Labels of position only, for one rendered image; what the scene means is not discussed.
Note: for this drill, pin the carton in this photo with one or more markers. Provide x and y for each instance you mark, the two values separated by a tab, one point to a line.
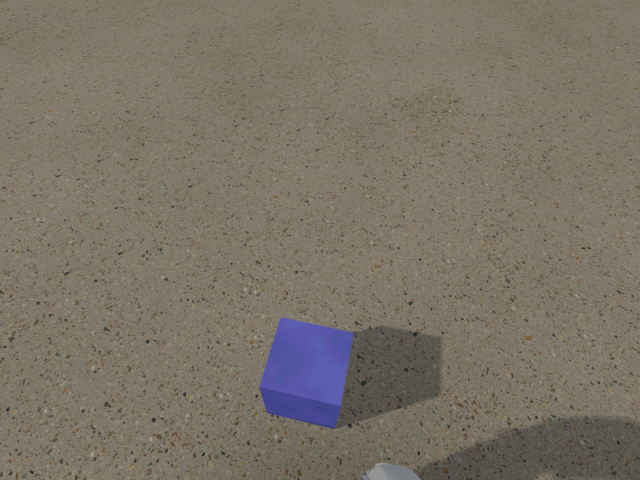
305	374

